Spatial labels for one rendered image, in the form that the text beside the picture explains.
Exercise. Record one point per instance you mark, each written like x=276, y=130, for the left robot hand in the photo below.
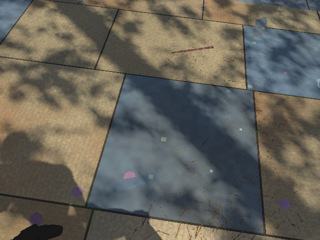
x=42, y=232

